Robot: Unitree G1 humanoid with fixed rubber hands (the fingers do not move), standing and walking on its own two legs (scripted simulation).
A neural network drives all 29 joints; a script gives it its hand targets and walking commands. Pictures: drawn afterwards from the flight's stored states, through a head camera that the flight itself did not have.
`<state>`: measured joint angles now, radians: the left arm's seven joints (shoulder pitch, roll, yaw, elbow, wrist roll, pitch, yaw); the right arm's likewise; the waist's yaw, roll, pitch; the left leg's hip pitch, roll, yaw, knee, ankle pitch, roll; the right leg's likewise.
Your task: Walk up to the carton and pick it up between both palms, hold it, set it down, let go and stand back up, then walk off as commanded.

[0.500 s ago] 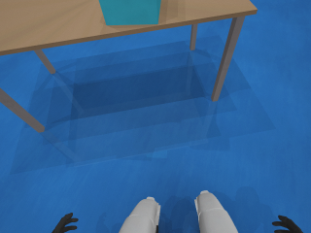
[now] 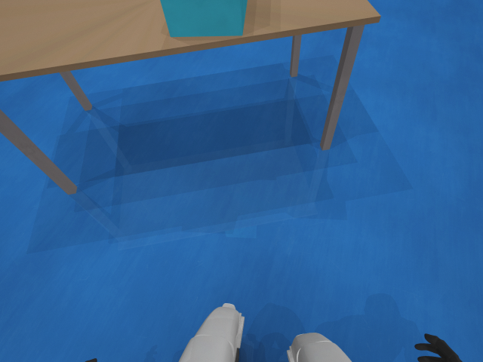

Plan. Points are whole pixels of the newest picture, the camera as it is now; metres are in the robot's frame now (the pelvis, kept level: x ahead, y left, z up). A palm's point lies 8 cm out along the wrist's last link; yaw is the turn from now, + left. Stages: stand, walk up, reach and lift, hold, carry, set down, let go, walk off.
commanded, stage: walk off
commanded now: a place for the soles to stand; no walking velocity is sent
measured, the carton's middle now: out of the picture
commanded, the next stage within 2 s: stand in 1.02 s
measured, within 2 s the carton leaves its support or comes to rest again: neither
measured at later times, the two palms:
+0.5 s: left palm out of the picture +0.09 +0.32 -0.09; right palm out of the picture +0.06 -0.29 -0.11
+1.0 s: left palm out of the picture +0.10 +0.33 -0.10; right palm out of the picture +0.08 -0.28 -0.09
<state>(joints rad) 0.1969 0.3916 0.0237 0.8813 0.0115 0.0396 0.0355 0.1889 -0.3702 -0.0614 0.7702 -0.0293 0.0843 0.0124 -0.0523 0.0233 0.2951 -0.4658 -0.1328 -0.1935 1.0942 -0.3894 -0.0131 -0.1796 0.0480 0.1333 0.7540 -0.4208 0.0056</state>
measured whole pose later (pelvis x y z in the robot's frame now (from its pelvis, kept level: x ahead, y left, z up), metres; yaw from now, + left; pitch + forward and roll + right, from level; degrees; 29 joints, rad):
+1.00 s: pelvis +0.00 +0.03 +0.00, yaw +0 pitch -4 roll +0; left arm 0.18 0.36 0.02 0.89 0.01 -0.02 0.01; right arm 0.23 -0.37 -0.06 0.77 -0.03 -0.02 0.01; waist -0.05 0.01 0.16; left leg -0.28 -0.10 -0.17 0.74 -0.37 0.00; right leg -0.26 0.02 0.13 0.72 -0.38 0.03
